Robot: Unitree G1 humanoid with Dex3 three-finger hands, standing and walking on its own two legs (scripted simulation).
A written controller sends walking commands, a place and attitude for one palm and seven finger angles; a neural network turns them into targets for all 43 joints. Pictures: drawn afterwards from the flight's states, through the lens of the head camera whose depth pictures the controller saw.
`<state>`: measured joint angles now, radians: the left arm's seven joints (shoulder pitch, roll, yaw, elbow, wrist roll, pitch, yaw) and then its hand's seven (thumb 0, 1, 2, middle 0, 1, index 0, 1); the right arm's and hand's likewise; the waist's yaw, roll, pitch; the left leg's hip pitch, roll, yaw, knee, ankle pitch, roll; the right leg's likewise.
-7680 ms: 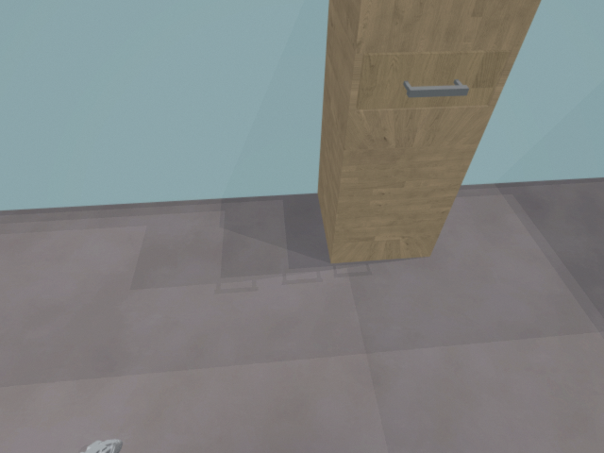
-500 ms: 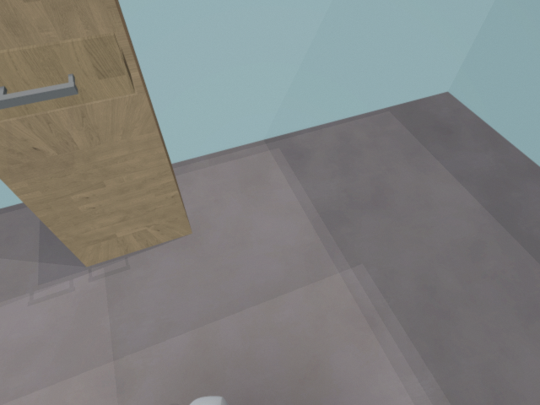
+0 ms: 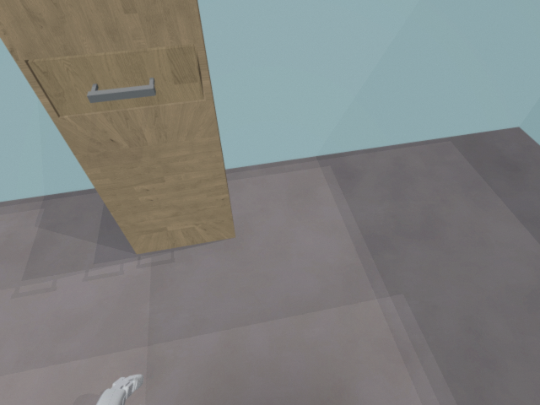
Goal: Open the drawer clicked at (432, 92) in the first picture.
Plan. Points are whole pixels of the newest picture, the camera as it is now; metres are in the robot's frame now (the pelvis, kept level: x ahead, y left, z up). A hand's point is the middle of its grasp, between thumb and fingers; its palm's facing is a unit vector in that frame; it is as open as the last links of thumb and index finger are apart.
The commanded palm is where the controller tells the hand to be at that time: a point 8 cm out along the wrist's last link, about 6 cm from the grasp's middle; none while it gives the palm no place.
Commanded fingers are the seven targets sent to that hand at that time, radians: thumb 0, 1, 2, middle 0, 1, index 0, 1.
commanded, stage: turn to face it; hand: left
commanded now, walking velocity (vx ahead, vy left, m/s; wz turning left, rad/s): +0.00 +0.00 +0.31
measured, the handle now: (123, 89) +0.82 +0.40 +0.03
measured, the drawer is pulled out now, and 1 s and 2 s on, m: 0.00 0.00 0.00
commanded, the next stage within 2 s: take the last steps up to it in 0.16 s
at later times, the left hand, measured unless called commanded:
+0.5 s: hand out of the picture -0.08 +0.19 -0.17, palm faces +0.27 -0.94 -0.21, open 7.4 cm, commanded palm none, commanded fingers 0.00 0.90 0.90 -0.20 -0.30 -0.20 -0.30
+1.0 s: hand (163, 382) +0.19 +0.20 -0.17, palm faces +0.13 -0.97 -0.20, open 7.4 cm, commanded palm none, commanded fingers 0.00 0.90 0.90 -0.20 -0.30 -0.20 -0.30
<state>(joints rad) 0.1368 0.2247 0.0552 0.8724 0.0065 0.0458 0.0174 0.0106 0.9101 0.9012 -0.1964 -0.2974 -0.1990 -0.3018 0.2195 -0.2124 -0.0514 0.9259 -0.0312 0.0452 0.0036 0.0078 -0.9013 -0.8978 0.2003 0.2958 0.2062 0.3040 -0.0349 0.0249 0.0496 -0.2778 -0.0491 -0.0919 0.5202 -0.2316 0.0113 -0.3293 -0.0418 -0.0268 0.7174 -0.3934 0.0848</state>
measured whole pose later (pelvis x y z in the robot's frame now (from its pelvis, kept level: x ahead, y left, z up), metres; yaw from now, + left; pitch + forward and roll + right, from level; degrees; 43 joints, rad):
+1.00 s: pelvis +0.12 +0.01 -0.02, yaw +9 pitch -2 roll +1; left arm 0.14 0.18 0.06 1.01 0.02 -0.03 -0.03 0.01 0.91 0.90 -0.19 -0.30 -0.20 -0.30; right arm 0.51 -0.12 -0.03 1.18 -0.03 -0.04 -0.02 0.01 -0.91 -0.90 0.20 0.30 0.20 0.30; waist -0.05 0.01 0.06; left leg 0.05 0.06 0.10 0.53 -0.50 -0.03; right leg -0.42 -0.06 -0.13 0.61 -0.15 -0.03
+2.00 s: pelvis +0.36 +0.03 -0.01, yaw +10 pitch -1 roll +2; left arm 0.16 0.17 0.05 1.01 0.02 0.01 0.03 0.01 0.91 0.90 -0.20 -0.30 -0.20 -0.30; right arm 0.23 -0.15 -0.06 1.08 -0.02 0.04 -0.04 0.01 -0.91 -0.90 0.20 0.30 0.20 0.30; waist -0.03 0.05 0.11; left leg -0.26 0.07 0.10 0.72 -0.48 -0.03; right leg -0.31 -0.04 -0.09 0.62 -0.30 -0.04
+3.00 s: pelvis +0.37 +0.02 +0.00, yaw +13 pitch +2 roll +0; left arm 0.20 0.15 0.03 1.12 0.01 -0.02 0.04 0.01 0.93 0.90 -0.20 -0.30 -0.20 -0.30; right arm 0.32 -0.14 -0.02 1.16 -0.01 0.01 -0.06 0.01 -0.91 -0.90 0.20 0.30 0.20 0.30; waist -0.03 0.05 0.04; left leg -0.15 0.09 0.04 0.52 -0.35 -0.03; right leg -0.19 0.01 -0.11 0.49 -0.33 -0.04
